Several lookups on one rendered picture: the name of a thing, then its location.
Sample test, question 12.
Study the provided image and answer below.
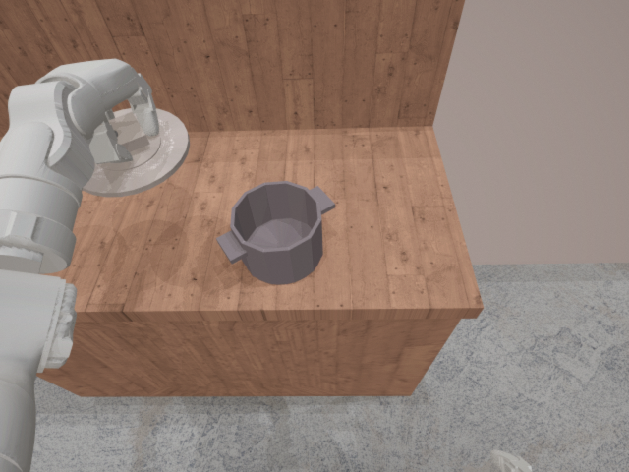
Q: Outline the lid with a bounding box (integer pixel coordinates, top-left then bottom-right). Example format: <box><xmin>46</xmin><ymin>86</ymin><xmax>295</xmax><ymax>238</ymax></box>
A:
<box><xmin>83</xmin><ymin>108</ymin><xmax>190</xmax><ymax>198</ymax></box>

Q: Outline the pot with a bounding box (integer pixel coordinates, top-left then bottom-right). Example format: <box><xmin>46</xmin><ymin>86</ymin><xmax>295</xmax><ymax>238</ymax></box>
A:
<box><xmin>216</xmin><ymin>181</ymin><xmax>335</xmax><ymax>285</ymax></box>

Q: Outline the robot left upper arm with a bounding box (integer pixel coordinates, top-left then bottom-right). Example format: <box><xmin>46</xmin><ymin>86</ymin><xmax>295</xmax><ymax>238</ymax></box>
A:
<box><xmin>0</xmin><ymin>269</ymin><xmax>77</xmax><ymax>472</ymax></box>

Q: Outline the knob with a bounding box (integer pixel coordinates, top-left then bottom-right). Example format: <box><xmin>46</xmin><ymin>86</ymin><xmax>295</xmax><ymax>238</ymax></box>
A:
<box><xmin>101</xmin><ymin>112</ymin><xmax>150</xmax><ymax>152</ymax></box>

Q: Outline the robot left hand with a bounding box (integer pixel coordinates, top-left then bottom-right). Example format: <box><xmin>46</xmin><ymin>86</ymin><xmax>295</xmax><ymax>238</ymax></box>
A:
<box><xmin>46</xmin><ymin>59</ymin><xmax>159</xmax><ymax>164</ymax></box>

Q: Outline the robot right hand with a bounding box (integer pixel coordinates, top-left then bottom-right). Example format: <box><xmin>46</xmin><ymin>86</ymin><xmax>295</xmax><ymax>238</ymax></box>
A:
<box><xmin>490</xmin><ymin>449</ymin><xmax>532</xmax><ymax>472</ymax></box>

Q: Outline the table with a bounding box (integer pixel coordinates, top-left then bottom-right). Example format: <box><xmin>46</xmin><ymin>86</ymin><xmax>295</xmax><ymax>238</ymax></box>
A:
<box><xmin>0</xmin><ymin>0</ymin><xmax>484</xmax><ymax>397</ymax></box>

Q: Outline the robot left forearm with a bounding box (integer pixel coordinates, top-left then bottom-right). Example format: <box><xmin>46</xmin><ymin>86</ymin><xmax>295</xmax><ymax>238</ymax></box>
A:
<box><xmin>0</xmin><ymin>72</ymin><xmax>105</xmax><ymax>274</ymax></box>

